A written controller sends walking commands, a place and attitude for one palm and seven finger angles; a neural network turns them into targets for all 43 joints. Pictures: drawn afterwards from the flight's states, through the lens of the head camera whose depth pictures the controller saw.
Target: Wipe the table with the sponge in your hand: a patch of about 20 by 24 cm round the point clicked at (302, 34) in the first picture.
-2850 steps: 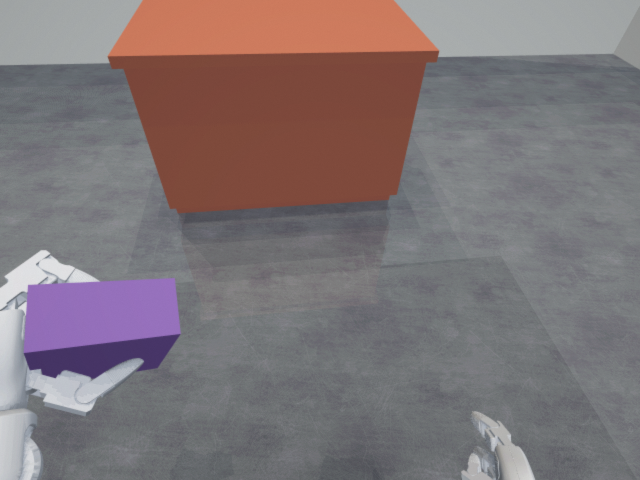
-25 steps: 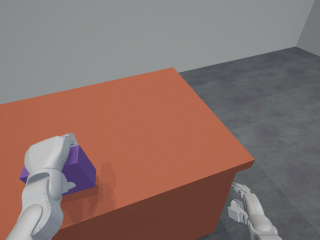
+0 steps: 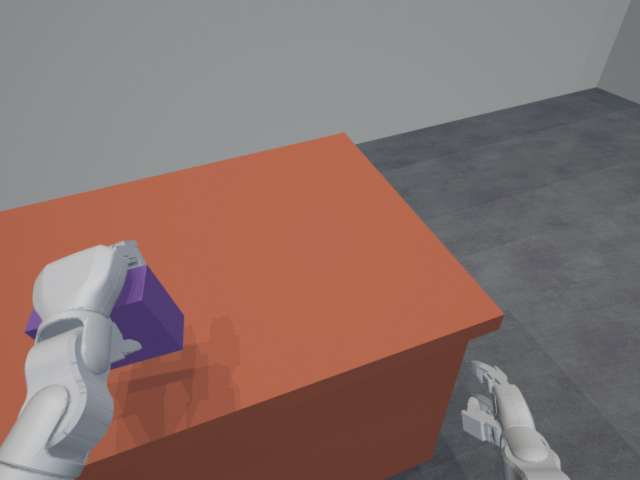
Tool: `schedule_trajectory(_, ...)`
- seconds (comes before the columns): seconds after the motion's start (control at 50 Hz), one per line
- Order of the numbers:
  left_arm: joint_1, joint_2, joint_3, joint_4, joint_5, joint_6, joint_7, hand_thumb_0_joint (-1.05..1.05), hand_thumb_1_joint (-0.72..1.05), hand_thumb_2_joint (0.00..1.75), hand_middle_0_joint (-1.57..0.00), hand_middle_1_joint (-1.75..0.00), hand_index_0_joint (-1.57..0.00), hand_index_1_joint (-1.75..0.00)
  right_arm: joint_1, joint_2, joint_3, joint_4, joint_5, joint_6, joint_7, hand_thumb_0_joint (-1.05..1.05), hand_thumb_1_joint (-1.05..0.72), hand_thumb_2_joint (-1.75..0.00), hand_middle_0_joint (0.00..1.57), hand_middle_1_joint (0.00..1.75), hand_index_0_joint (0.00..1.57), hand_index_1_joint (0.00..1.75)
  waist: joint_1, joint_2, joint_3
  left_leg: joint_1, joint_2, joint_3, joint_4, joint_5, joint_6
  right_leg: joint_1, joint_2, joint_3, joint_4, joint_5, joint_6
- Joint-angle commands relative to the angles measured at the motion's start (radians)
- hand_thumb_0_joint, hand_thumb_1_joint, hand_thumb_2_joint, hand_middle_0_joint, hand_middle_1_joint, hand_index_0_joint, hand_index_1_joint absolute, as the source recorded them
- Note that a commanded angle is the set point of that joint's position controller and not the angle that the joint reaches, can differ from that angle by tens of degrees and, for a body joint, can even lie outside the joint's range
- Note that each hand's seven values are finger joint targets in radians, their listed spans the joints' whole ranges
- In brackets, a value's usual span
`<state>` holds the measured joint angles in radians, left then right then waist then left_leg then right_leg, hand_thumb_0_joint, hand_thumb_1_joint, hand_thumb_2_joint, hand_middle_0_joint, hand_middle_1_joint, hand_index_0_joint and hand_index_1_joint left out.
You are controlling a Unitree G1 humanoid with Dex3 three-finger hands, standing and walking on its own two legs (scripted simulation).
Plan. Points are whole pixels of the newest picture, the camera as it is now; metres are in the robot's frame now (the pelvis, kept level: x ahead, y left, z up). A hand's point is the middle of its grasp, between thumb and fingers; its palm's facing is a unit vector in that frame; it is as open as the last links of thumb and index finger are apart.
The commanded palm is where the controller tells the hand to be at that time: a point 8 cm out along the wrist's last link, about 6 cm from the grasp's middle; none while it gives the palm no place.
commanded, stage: lift the sponge slowly off the table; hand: left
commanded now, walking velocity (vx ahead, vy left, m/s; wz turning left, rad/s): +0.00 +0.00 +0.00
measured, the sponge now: (121, 330) +0.24 +0.30 +0.09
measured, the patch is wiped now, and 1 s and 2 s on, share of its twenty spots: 1.00 1.00 1.00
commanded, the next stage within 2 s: bring the sponge back beside the body in 0.44 s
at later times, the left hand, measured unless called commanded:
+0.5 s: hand (111, 288) +0.24 +0.28 +0.17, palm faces +0.21 -0.14 -0.97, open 9.7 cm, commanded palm +0.19 +0.28 +0.23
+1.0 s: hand (93, 314) +0.21 +0.29 +0.16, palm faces +0.21 -0.15 -0.97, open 9.7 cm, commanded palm +0.17 +0.29 +0.22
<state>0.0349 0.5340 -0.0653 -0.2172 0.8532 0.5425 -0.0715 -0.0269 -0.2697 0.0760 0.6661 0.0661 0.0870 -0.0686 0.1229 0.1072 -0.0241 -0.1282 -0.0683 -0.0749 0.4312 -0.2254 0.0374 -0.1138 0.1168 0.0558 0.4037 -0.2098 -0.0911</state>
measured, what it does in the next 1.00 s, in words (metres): stands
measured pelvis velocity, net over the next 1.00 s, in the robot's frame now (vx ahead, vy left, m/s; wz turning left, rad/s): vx -0.01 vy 0.01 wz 0.00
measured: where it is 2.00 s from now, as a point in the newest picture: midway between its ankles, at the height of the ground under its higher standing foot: outside the picture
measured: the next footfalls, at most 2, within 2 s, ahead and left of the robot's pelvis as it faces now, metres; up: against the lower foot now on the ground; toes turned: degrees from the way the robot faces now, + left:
none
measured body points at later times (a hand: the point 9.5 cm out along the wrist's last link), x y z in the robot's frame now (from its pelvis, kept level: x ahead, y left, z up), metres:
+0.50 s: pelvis -0.01 +0.01 +0.00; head -0.04 -0.04 +0.45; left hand +0.23 +0.28 +0.22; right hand +0.27 -0.18 -0.06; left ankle +0.01 +0.10 -0.74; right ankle +0.01 -0.07 -0.74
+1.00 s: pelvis -0.01 +0.01 +0.00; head -0.05 -0.04 +0.44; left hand +0.20 +0.29 +0.21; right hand +0.26 -0.17 -0.05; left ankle +0.01 +0.10 -0.74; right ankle +0.01 -0.07 -0.74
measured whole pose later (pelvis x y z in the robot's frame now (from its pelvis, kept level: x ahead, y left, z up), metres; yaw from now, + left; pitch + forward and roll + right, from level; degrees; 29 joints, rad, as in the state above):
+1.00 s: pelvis -0.01 +0.01 +0.00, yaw +0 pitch -5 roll +0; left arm 0.09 0.55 -0.05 -0.37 0.80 0.58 -0.07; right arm -0.04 -0.26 0.09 0.64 0.07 0.10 -0.07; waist 0.14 0.11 -0.03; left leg -0.14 -0.08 -0.07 0.45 -0.22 0.05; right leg -0.13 0.11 0.06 0.43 -0.21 -0.08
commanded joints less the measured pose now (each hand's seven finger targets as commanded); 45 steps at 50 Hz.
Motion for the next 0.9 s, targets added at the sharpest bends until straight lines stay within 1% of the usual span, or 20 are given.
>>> schedule_trajectory(0.0,-0.292,0.260,0.175,-0.216,0.043,-0.008,0.038,0.00,0.10,1.30,-1.20,-1.60,-1.20,-1.60,-0.271,-0.083,-0.029,-0.200,-0.005,-0.068,-0.003,0.00,-0.90,-0.90,0.20,0.30,0.20,0.30,0.005,-0.039,-0.194,0.001,0.021,-0.054,-0.032,0.197,0.027,0.075,-0.106,0.140,-0.054,0.175,-0.007)
schedule_trajectory(0.04,-0.297,0.258,0.171,-0.188,0.038,-0.004,0.031,0.00,0.10,1.30,-1.20,-1.60,-1.20,-1.60,-0.274,-0.086,-0.027,-0.194,-0.003,-0.060,-0.007,0.00,-0.90,-0.90,0.20,0.30,0.20,0.30,0.001,-0.069,-0.161,-0.004,0.022,-0.051,-0.032,0.180,0.026,0.047,-0.106,0.143,-0.068,0.149,-0.001)
schedule_trajectory(0.1,-0.322,0.291,0.197,-0.231,0.041,-0.002,0.033,0.00,0.10,1.30,-1.20,-1.60,-1.20,-1.60,-0.281,-0.085,-0.027,-0.203,-0.003,-0.064,-0.005,0.00,-0.90,-0.90,0.20,0.30,0.20,0.30,0.012,-0.011,-0.211,0.000,0.018,-0.053,-0.026,0.196,0.026,0.078,-0.109,0.149,-0.047,0.173,-0.011)
schedule_trajectory(0.16,-0.293,0.268,0.183,-0.227,0.023,0.005,0.024,0.00,0.10,1.30,-1.20,-1.60,-1.20,-1.60,-0.282,-0.082,-0.027,-0.204,0.000,-0.056,-0.001,0.00,-0.90,-0.90,0.20,0.30,0.20,0.30,0.006,-0.053,-0.185,-0.003,0.023,-0.055,-0.027,0.202,0.022,0.060,-0.110,0.142,-0.051,0.183,-0.001)
schedule_trajectory(0.18,-0.324,0.279,0.186,-0.253,0.022,0.008,0.023,0.00,0.10,1.30,-1.20,-1.60,-1.20,-1.60,-0.294,-0.084,-0.026,-0.207,0.003,-0.062,-0.003,0.00,-0.90,-0.90,0.20,0.30,0.20,0.30,0.003,-0.022,-0.179,0.005,0.025,-0.058,-0.032,0.182,0.024,0.040,-0.102,0.158,-0.059,0.147,-0.009)
schedule_trajectory(0.26,-0.358,0.263,0.167,-0.241,0.018,0.011,0.018,0.00,0.10,1.30,-1.20,-1.60,-1.20,-1.60,-0.282,-0.082,-0.026,-0.206,0.003,-0.060,-0.009,0.00,-0.90,-0.90,0.20,0.30,0.20,0.30,-0.001,-0.047,-0.180,0.004,0.027,-0.057,-0.033,0.172,0.022,0.032,-0.107,0.139,-0.060,0.129,-0.001)
schedule_trajectory(0.28,-0.379,0.274,0.171,-0.270,0.021,0.013,0.020,0.00,0.10,1.30,-1.20,-1.60,-1.20,-1.60,-0.294,-0.083,-0.026,-0.212,0.005,-0.067,-0.011,0.00,-0.90,-0.90,0.20,0.30,0.20,0.30,0.001,-0.015,-0.189,0.012,0.030,-0.060,-0.037,0.168,0.023,0.033,-0.103,0.156,-0.058,0.119,-0.011)
schedule_trajectory(0.38,-0.364,0.258,0.166,-0.274,0.019,0.020,0.021,0.00,0.10,1.30,-1.20,-1.60,-1.20,-1.60,-0.290,-0.081,-0.024,-0.212,0.006,-0.065,-0.007,0.00,-0.90,-0.90,0.20,0.30,0.20,0.30,0.004,-0.033,-0.195,0.013,0.034,-0.067,-0.048,0.173,0.018,0.032,-0.095,0.143,-0.054,0.113,-0.014)
schedule_trajectory(0.4,-0.337,0.226,0.143,-0.267,0.013,0.024,0.019,0.00,0.10,1.30,-1.20,-1.60,-1.20,-1.60,-0.285,-0.075,-0.023,-0.221,0.005,-0.064,-0.007,0.00,-0.90,-0.90,0.20,0.30,0.20,0.30,0.010,-0.033,-0.194,0.005,0.032,-0.061,-0.045,0.171,0.022,0.040,-0.100,0.119,-0.052,0.109,-0.010)
schedule_trajectory(0.44,-0.306,0.228,0.153,-0.258,0.011,0.027,0.021,0.00,0.10,1.30,-1.20,-1.60,-1.20,-1.60,-0.280,-0.077,-0.024,-0.216,0.001,-0.057,-0.003,0.00,-0.90,-0.90,0.20,0.30,0.20,0.30,0.013,-0.060,-0.192,0.000,0.035,-0.062,-0.046,0.181,0.018,0.042,-0.100,0.118,-0.049,0.126,-0.008)
schedule_trajectory(0.48,-0.316,0.284,0.204,-0.297,0.009,0.029,0.030,0.00,0.10,1.30,-1.20,-1.60,-1.20,-1.60,-0.292,-0.082,-0.024,-0.215,0.003,-0.055,0.000,0.00,-0.90,-0.90,0.20,0.30,0.20,0.30,0.014,-0.039,-0.199,-0.003,0.036,-0.065,-0.048,0.174,0.017,0.046,-0.095,0.148,-0.047,0.124,-0.013)
schedule_trajectory(0.5,-0.306,0.247,0.176,-0.280,0.006,0.034,0.027,0.00,0.10,1.30,-1.20,-1.60,-1.20,-1.60,-0.289,-0.076,-0.020,-0.223,0.001,-0.051,-0.001,0.00,-0.90,-0.90,0.20,0.30,0.20,0.30,0.016,-0.053,-0.196,-0.014,0.033,-0.058,-0.042,0.179,0.020,0.055,-0.100,0.123,-0.043,0.131,-0.010)
schedule_trajectory(0.52,-0.322,0.268,0.191,-0.269,0.010,0.034,0.030,0.00,0.10,1.30,-1.20,-1.60,-1.20,-1.60,-0.284,-0.078,-0.019,-0.213,0.004,-0.049,0.000,0.00,-0.90,-0.90,0.20,0.30,0.20,0.30,0.007,-0.063,-0.184,-0.013,0.035,-0.062,-0.043,0.173,0.014,0.034,-0.099,0.132,-0.049,0.119,-0.006)
schedule_trajectory(0.58,-0.319,0.282,0.201,-0.308,0.008,0.038,0.034,0.00,0.10,1.30,-1.20,-1.60,-1.20,-1.60,-0.297,-0.082,-0.020,-0.222,0.003,-0.044,0.000,0.00,-0.90,-0.90,0.20,0.30,0.20,0.30,0.013,-0.018,-0.193,-0.006,0.033,-0.060,-0.046,0.170,0.016,0.038,-0.095,0.148,-0.048,0.114,-0.013)
schedule_trajectory(0.64,-0.245,0.271,0.204,-0.271,-0.003,0.041,0.029,0.00,0.10,1.30,-1.20,-1.60,-1.20,-1.60,-0.286,-0.081,-0.019,-0.219,0.002,-0.038,0.003,0.00,-0.90,-0.90,0.20,0.30,0.20,0.30,0.017,-0.040,-0.182,-0.018,0.032,-0.061,-0.035,0.176,0.016,0.041,-0.102,0.130,-0.047,0.123,-0.006)
schedule_trajectory(0.68,-0.279,0.257,0.184,-0.353,-0.001,0.032,0.029,0.00,0.10,1.30,-1.20,-1.60,-1.20,-1.60,-0.303,-0.078,-0.022,-0.231,0.007,-0.048,0.004,0.00,-0.90,-0.90,0.20,0.30,0.20,0.30,0.009,0.004,-0.198,0.004,0.036,-0.067,-0.039,0.177,0.018,0.033,-0.096,0.142,-0.043,0.114,-0.013)
schedule_trajectory(0.74,-0.211,0.223,0.162,-0.360,-0.004,0.024,0.026,0.00,0.10,1.30,-1.20,-1.60,-1.20,-1.60,-0.287,-0.075,-0.026,-0.232,0.001,-0.052,0.006,0.00,-0.90,-0.90,0.20,0.30,0.20,0.30,0.011,-0.030,-0.194,0.015,0.036,-0.068,-0.031,0.195,0.020,0.032,-0.097,0.121,-0.041,0.137,-0.008)
schedule_trajectory(0.78,-0.209,0.254,0.191,-0.397,-0.005,0.020,0.033,0.00,0.10,1.30,-1.20,-1.60,-1.20,-1.60,-0.293,-0.078,-0.027,-0.235,0.002,-0.059,0.005,0.00,-0.90,-0.90,0.20,0.30,0.20,0.30,0.010,-0.030,-0.192,0.015,0.038,-0.072,-0.032,0.187,0.022,0.031,-0.093,0.148,-0.041,0.130,-0.013)
schedule_trajectory(0.84,-0.223,0.245,0.184,-0.345,0.001,0.018,0.039,0.00,0.10,1.30,-1.20,-1.60,-1.20,-1.60,-0.280,-0.077,-0.023,-0.224,-0.003,-0.051,-0.004,0.00,-0.90,-0.90,0.20,0.30,0.20,0.30,0.008,-0.047,-0.152,0.001,0.038,-0.071,-0.040,0.154,0.019,0.009,-0.095,0.127,-0.057,0.080,-0.006)
schedule_trajectory(0.88,-0.262,0.263,0.191,-0.382,0.006,0.014,0.047,0.00,0.10,1.30,-1.20,-1.60,-1.20,-1.60,-0.296,-0.078,-0.023,-0.229,0.001,-0.057,-0.007,0.00,-0.90,-0.90,0.20,0.30,0.20,0.30,0.009,-0.005,-0.150,0.010,0.040,-0.076,-0.052,0.134,0.018,0.000,-0.088,0.151,-0.063,0.047,-0.015)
